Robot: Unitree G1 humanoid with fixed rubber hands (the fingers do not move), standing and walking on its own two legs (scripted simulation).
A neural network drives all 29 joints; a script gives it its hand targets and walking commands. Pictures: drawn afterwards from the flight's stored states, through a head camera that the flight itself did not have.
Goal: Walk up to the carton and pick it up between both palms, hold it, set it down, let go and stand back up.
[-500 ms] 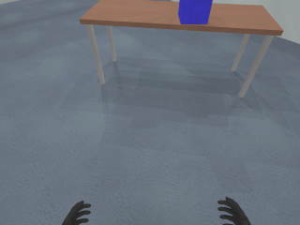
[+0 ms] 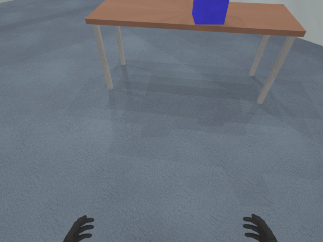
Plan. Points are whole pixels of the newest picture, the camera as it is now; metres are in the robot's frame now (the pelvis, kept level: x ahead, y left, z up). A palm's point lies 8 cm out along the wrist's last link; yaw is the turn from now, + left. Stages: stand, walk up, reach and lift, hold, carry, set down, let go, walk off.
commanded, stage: stand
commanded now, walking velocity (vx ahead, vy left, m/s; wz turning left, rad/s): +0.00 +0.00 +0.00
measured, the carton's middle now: out of the picture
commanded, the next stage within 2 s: walk up in 0.52 s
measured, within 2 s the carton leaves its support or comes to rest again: neither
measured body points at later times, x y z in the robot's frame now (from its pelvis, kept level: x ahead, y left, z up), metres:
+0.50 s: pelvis +0.00 +0.00 +0.00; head +0.01 +0.00 +0.45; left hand +0.16 +0.24 -0.09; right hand +0.15 -0.25 -0.09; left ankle +0.00 +0.12 -0.71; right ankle +0.00 -0.12 -0.71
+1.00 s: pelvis +0.04 -0.05 +0.00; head +0.06 -0.07 +0.45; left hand +0.22 +0.23 -0.06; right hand +0.11 -0.36 -0.10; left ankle +0.00 +0.12 -0.71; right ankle +0.07 -0.16 -0.70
